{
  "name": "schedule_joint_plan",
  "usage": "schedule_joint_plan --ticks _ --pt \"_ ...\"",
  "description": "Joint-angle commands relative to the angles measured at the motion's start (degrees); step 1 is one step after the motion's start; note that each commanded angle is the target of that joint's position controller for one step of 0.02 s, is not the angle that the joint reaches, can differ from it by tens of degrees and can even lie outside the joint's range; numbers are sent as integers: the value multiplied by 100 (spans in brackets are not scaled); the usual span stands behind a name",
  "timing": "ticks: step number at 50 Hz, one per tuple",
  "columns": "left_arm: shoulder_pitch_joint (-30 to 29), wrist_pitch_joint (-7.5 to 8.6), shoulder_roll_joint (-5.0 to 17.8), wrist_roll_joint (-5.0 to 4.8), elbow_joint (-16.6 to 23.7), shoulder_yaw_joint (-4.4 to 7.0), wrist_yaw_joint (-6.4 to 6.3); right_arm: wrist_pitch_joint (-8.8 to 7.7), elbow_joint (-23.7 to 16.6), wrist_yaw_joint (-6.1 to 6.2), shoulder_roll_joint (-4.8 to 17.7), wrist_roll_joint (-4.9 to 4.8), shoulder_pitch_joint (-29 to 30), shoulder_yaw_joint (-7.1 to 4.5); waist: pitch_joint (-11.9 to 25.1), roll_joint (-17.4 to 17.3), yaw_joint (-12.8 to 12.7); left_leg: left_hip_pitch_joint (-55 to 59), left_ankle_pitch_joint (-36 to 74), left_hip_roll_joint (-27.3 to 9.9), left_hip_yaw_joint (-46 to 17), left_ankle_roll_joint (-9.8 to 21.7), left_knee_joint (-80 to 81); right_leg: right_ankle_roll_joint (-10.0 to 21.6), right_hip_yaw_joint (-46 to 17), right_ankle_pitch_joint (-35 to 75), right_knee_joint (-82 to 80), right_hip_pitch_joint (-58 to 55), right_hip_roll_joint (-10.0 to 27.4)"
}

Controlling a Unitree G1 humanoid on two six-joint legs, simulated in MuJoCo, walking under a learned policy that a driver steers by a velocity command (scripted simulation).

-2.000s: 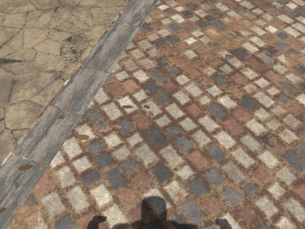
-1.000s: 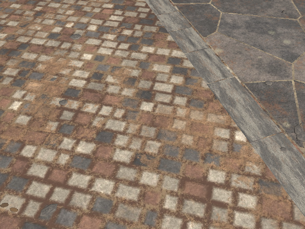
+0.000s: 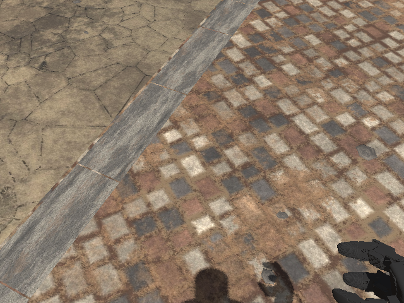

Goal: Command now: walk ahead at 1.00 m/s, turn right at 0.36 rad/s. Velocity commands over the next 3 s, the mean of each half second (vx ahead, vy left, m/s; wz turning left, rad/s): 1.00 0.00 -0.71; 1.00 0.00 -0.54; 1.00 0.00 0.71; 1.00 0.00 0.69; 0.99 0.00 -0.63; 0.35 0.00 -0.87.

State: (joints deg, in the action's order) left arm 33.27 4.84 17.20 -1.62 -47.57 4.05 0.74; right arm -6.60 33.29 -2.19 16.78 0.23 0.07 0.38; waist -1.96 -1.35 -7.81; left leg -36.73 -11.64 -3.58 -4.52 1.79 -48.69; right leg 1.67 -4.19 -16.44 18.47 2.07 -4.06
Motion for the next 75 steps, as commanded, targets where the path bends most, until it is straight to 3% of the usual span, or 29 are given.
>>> schedule_joint_plan --ticks 1,4,6,7,8,9,12,16,24,26,28,29,30,31,32,34,37,41,47,50,53,54,55,56,58,62,65,72,75 --pt "-1119 183 1016 -88 817 198 -56 -157 -311 -94 320 -1 119 -46 -483 320 684 1733 1368 154 74 -218 1017 1057 -1459 343 -1346 2056 1372" --pt "-670 69 875 -115 621 131 -61 -140 -303 7 626 -92 80 -243 -376 420 771 2297 1182 266 68 -198 1567 774 -1333 889 -777 1449 1397" --pt "-602 -3 915 3 562 96 -49 -120 -134 120 946 -110 -998 -492 428 495 1492 3795 584 346 277 -23 1518 432 -949 2498 1177 1590 992" --pt "-752 3 633 159 732 -22 -51 -65 53 215 1222 -65 -2294 -612 1345 173 2087 5432 -410 -538 -611 215 1344 197 -736 1855 3124 2602 729" --pt "170 92 -330 -85 919 -285 -79 23 239 173 1807 66 -2798 -715 2559 -1901 1507 6705 -2745 -2075 -3770 1048 2458 -12 -390 -1219 5360 3917 246" --pt "-104 77 55 -334 894 -244 -142 46 287 143 1379 -35 -2706 -653 2156 -1782 1590 6266 -4049 -2076 -4929 1073 3387 9 -466 -979 6270 4661 472" --pt "-1402 -45 302 -100 1074 -128 -156 82 508 179 519 76 -1906 -465 285 -417 1298 4205 -1427 -1574 -2316 810 3358 20 -152 -66 6190 4782 1143" --pt "-1731 -392 -101 -95 1276 -158 4 -1 755 196 156 8 -1347 -451 -320 -367 791 3038 348 -1334 -381 631 3784 33 -198 -9 5580 4418 1555" --pt "-2894 -303 318 -13 1680 -115 352 -4 914 273 1250 -14 -1464 -686 -587 204 761 3444 3280 -901 1803 236 4101 379 1084 2203 2688 3069 788" --pt "-2434 -339 719 -118 1656 60 348 146 886 278 1631 -64 -1582 -772 -68 -336 322 4127 6404 -1032 1879 177 2857 582 1488 1457 2727 2341 255" --pt "-214 -462 1408 -120 1090 440 268 245 713 290 1730 -90 -1282 -794 1010 -396 -834 3094 7000 -1012 1728 140 -90 996 1264 1030 2569 -565 -43" --pt "216 -550 1580 -200 787 495 146 154 773 269 994 -37 -1424 -582 775 696 -733 1446 1484 -183 1592 -187 -2485 1218 341 979 2327 -1780 281" --pt "-601 -431 1996 -47 1135 432 146 -93 271 195 120 -25 -2246 -279 1396 2556 559 -720 -2288 823 609 -314 -4521 2387 -3221 -797 1034 -2797 1405" --pt "-631 -293 1512 27 1422 351 180 -333 78 162 840 -147 -1624 -322 1980 1507 83 -1072 -1665 590 -453 -38 -4297 2380 -4688 -2534 -224 -2751 1857" --pt "-674 -156 1339 96 1365 316 183 -409 -85 181 1023 -309 -938 -377 1023 753 107 -1244 -1232 427 -371 89 -3794 2067 -4648 -2594 -675 -1870 1851" --pt "-1336 17 1153 153 1376 248 204 -374 73 274 794 -77 -945 -333 297 -391 753 -407 -665 6 -483 44 -2720 1785 -3668 -1316 -516 -69 1452" --pt "-1698 32 782 101 1385 121 82 -115 177 258 798 27 -1135 -392 -113 17 1076 204 -503 -187 -481 -298 -1685 1776 -2556 -336 -651 1173 904" --pt "-1417 28 445 85 1037 -17 -138 -73 -66 157 177 139 -123 -156 -475 233 532 702 2015 -187 319 -525 471 1310 -797 1075 -680 1976 392" --pt "-588 65 572 91 381 -27 -57 -132 -352 -39 349 -202 884 -224 -747 305 -69 63 2582 101 639 -27 2155 992 -391 1696 -1021 -69 1113" --pt "-883 -26 883 327 289 28 -107 -126 -322 -134 685 -297 198 -398 -64 671 516 475 1699 604 916 338 1916 702 3 5469 -106 -1256 1407" --pt "-1852 -161 1130 549 578 72 -200 153 428 10 1209 -327 -3099 -660 1481 504 2268 4046 958 507 494 694 1297 422 442 7156 3984 107 1255" --pt "-760 -43 86 396 723 -175 -92 102 586 -39 1493 -192 -3199 -681 2011 -1844 1304 6416 -1449 -714 -2613 1942 1551 -176 100 489 6605 3137 73" --pt "-1020 198 438 133 789 -262 15 109 573 -19 980 -143 -3268 -641 2319 -1639 1554 6687 -3042 -1101 -4772 2053 3200 -23 -389 -805 6841 3914 -208" --pt "-1712 355 748 -54 1006 -182 63 93 487 33 819 -21 -2889 -605 1353 -941 1537 6026 -3009 -1077 -4442 1739 3418 200 -633 -434 6580 4327 170" --pt "-2564 518 570 147 1228 -244 33 42 439 -43 735 10 -2399 -568 334 560 1158 4233 -1407 -603 -3474 1575 3602 310 -524 -142 5497 3881 409" --pt "-2363 381 486 321 1235 -207 -42 59 457 24 516 -205 -2119 -486 -154 219 622 2958 1 -4 -2409 1625 3811 -114 -396 18 4209 3520 696" --pt "-3461 385 245 352 1677 -286 -54 97 592 191 621 -225 -2308 -510 -628 79 957 1802 549 332 -1929 1446 4003 -407 -28 1212 2596 3119 508" --pt "-4304 479 467 27 2144 -51 -62 214 1068 290 540 -339 -2849 -562 -281 -378 1251 2458 1093 301 -2256 762 3293 -417 -239 2473 600 1570 134" --pt "-2032 459 979 -102 1844 244 -201 364 852 260 799 -71 -2290 -635 1450 -666 -95 2657 3323 341 -2031 408 545 -8 -344 1402 1161 -925 632"
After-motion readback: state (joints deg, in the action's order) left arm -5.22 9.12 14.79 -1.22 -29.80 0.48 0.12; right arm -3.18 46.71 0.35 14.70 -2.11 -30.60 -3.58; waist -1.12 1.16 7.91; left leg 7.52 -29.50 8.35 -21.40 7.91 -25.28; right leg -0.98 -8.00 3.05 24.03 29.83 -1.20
